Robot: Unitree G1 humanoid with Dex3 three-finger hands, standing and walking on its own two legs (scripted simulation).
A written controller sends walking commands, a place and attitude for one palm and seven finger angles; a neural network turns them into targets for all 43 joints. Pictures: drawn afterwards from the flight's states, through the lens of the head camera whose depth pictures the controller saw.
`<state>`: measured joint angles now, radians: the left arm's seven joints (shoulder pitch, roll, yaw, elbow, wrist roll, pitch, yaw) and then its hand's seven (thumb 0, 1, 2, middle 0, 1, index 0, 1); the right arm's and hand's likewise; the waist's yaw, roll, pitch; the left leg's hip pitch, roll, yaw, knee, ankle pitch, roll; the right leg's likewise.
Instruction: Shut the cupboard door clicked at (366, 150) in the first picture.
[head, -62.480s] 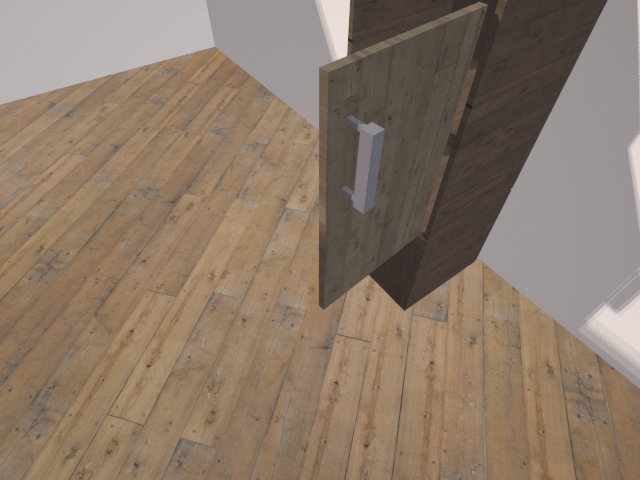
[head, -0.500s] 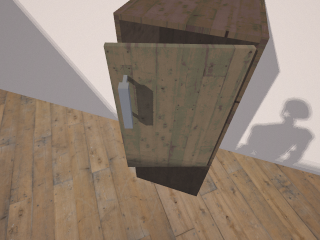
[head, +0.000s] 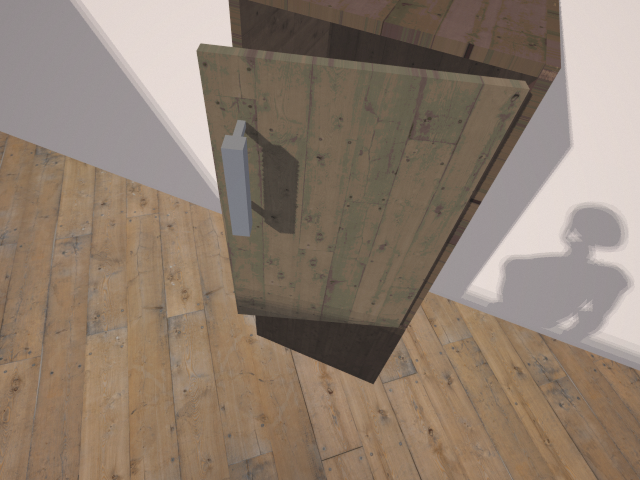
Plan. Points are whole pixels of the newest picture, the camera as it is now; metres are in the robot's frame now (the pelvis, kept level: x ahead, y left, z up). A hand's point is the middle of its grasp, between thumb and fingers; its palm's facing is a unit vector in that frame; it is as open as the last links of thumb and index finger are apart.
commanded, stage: shuffle to correct the standing spot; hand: left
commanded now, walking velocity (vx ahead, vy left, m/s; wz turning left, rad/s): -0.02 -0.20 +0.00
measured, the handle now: (241, 180) +0.45 +0.16 +0.11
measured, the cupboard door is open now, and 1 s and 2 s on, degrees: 19 19 19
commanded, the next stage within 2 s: come to a stop and stand still in 0.06 s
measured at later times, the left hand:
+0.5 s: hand out of the picture +0.05 +0.10 -0.15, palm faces +0.02 -0.97 -0.24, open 7.3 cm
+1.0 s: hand out of the picture +0.02 +0.10 -0.16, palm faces +0.00 -0.97 -0.22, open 7.3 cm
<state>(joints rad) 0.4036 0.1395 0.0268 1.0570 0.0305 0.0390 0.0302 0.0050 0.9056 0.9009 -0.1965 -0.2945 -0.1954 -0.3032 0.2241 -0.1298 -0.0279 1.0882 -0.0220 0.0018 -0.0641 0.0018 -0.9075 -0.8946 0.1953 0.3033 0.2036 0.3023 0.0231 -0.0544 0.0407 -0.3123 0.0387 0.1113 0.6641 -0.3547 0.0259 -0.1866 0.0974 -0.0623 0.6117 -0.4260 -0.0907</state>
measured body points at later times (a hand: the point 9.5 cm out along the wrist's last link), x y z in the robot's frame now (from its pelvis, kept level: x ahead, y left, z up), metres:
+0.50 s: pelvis +0.00 -0.09 +0.01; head +0.03 -0.10 +0.46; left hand +0.05 +0.15 -0.13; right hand +0.01 -0.33 -0.15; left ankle -0.01 +0.04 -0.68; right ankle -0.01 -0.22 -0.72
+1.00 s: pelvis +0.00 -0.08 +0.01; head +0.02 -0.08 +0.46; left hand +0.03 +0.15 -0.14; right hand +0.07 -0.30 -0.14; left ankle +0.04 +0.00 -0.72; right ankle -0.04 -0.19 -0.72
